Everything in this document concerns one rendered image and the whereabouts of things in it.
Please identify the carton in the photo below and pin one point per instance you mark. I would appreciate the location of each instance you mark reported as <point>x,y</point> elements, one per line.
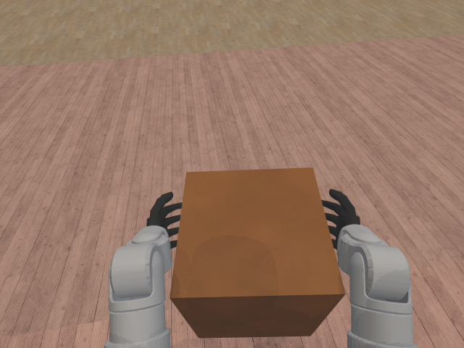
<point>254,255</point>

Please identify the left robot forearm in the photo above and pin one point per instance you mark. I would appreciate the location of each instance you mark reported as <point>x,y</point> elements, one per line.
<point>137,291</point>

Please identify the left robot hand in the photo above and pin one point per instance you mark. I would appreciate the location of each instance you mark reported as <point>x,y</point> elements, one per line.
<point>159,212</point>

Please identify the right robot forearm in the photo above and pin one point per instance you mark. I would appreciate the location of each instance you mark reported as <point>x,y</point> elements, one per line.
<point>380,290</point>

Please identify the right robot hand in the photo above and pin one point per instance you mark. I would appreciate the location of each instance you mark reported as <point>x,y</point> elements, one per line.
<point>345,211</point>

